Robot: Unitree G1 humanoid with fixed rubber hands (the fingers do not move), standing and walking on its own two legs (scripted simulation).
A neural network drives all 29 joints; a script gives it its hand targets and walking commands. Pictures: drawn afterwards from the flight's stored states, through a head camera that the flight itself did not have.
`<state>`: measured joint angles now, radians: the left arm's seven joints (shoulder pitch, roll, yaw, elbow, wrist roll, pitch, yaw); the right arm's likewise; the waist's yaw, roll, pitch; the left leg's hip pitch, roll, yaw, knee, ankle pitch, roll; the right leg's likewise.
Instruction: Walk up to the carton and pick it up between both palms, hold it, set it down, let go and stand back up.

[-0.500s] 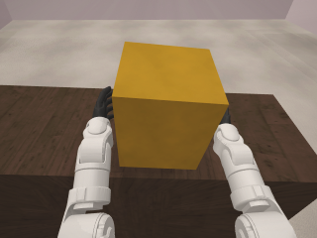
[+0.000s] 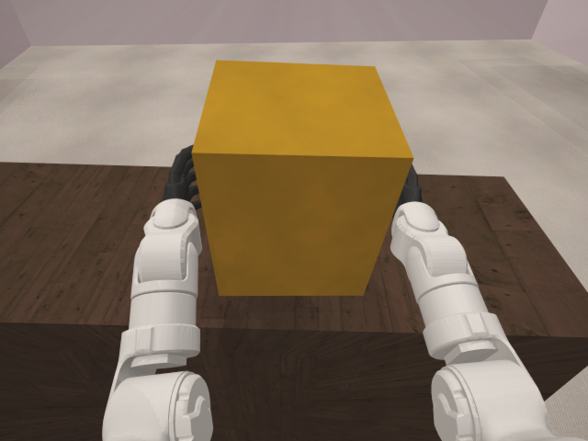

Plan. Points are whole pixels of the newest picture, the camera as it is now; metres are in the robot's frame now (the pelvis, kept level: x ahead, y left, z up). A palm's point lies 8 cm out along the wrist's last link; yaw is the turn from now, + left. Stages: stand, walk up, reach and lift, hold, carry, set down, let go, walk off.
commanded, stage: reach and lift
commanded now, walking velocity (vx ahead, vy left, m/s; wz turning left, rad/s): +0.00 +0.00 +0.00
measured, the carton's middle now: (294, 185) +0.41 -0.01 +0.18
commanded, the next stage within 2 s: hold in 0.64 s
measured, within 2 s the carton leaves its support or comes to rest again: neither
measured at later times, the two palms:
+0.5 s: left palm (175, 196) +0.39 +0.14 +0.19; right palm (403, 199) +0.37 -0.16 +0.18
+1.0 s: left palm (160, 192) +0.37 +0.16 +0.21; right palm (400, 187) +0.37 -0.15 +0.20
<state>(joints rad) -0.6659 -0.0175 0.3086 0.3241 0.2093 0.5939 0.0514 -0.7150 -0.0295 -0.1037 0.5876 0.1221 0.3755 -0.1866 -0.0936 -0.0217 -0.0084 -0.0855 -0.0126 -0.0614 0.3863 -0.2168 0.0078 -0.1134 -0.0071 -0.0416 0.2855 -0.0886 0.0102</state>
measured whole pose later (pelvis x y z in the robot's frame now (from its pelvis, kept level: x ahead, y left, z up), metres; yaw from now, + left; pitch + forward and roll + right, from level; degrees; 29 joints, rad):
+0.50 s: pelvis +0.01 +0.01 +0.00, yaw +0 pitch -5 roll -2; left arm -0.66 -0.02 0.30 0.24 0.22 0.67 0.05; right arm -0.71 -0.05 -0.08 0.53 0.18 0.42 -0.20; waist -0.10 -0.02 -0.01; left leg -0.07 -0.01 -0.06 0.41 -0.24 0.02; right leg -0.09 0.00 -0.03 0.28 -0.10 0.02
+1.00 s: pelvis +0.00 +0.00 +0.00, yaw -1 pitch -6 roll -1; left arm -0.69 -0.02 0.32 0.20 0.22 0.76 0.04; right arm -0.76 -0.05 -0.07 0.53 0.20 0.50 -0.22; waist -0.08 -0.01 -0.03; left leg -0.07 -0.01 -0.05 0.41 -0.23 0.01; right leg -0.09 0.00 -0.02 0.29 -0.09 0.01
